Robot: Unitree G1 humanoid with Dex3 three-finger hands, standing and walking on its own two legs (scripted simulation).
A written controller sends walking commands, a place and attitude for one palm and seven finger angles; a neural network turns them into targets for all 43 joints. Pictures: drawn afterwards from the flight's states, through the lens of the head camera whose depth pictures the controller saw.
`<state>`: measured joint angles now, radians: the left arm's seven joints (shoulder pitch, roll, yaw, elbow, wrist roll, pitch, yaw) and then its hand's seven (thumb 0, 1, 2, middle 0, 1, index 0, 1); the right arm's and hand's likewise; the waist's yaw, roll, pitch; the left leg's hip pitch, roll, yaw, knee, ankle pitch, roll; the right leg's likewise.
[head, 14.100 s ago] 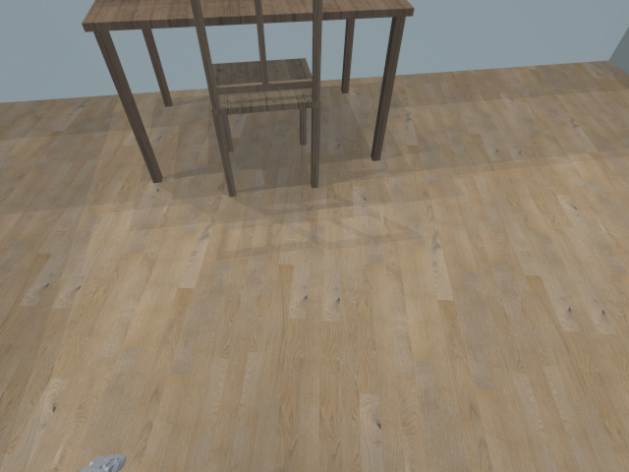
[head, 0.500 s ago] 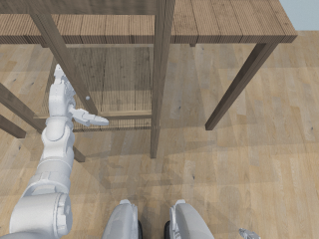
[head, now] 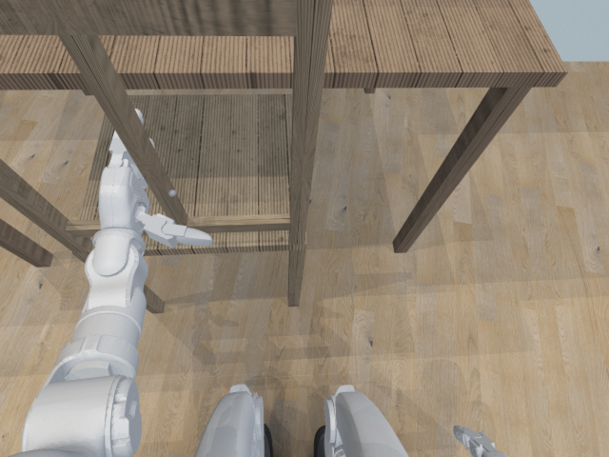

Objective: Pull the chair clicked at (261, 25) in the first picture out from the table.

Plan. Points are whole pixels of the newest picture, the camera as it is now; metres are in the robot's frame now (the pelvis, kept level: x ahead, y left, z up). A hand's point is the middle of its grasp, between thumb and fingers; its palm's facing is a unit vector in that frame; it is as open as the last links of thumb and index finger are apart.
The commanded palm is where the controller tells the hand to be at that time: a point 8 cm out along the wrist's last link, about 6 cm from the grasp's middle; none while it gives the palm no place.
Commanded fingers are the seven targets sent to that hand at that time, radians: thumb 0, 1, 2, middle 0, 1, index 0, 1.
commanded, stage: hook a spindle and tug to test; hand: left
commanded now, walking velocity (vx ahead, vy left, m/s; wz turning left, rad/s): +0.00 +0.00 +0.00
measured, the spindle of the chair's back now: (145, 157) +0.48 +0.19 +0.06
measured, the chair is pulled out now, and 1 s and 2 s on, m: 0.00 0.01 0.08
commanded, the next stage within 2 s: step backward, pulling the chair out in 1.38 s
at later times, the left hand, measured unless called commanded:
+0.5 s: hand (170, 192) +0.45 +0.16 +0.02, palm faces +0.04 -1.00 -0.03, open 10.5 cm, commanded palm +0.42 +0.21 +0.02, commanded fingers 0.00 0.45 0.71 -0.50 -1.45 -0.50 -1.45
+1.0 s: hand (171, 195) +0.45 +0.16 +0.02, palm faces +0.05 -1.00 -0.02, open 5.2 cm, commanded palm +0.40 +0.21 +0.02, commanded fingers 0.00 0.90 0.90 -0.50 -1.45 -0.50 -1.45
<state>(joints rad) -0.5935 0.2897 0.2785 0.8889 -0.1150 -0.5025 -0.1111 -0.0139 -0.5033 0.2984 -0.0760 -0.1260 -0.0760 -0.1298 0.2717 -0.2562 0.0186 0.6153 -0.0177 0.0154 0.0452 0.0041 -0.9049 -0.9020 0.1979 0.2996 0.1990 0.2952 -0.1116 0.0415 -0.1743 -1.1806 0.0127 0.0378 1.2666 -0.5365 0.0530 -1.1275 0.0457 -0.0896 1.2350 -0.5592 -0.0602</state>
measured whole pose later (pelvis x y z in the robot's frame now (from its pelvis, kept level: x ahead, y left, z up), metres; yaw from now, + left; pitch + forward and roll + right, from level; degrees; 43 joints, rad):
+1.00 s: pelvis +0.01 +0.01 +0.01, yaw -1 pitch +26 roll -3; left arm -0.51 0.26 0.24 0.79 -0.14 -0.47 -0.06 0.01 0.75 0.80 -0.43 -1.45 -0.44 -1.45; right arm 0.29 -0.25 0.01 0.60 -0.01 0.02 0.06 0.00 -0.90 -0.90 0.20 0.30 0.20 0.30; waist -0.12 0.04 -0.18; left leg -1.15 0.01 0.05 1.24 -0.55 0.07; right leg -1.09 0.05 -0.07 1.20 -0.56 -0.04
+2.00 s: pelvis +0.02 +0.01 +0.11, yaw -2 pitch +8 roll -1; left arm -0.40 0.19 0.08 0.95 -0.08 -0.21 0.06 0.04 0.71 0.78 -0.34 -1.16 -0.49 -1.45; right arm 0.26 -0.25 -0.01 0.65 0.04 0.15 -0.08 0.00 -0.90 -0.90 0.20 0.30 0.20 0.30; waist -0.09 0.02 0.05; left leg -0.44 -0.02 0.10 0.56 -0.27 0.06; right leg -0.42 0.04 0.00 0.55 -0.28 -0.03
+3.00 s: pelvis -0.09 +0.01 +0.12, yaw +3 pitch +4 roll +4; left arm -0.44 0.12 0.02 0.95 -0.07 -0.15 0.12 0.06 0.68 0.80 -0.32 -1.16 -0.50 -1.45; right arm 0.20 -0.30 -0.01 0.74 0.05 0.01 -0.10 0.01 -0.90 -0.90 0.20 0.30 0.20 0.30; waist -0.08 -0.03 0.13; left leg -0.37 0.00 -0.06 0.83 -0.52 -0.05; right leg -0.46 -0.09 -0.06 0.47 -0.09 -0.03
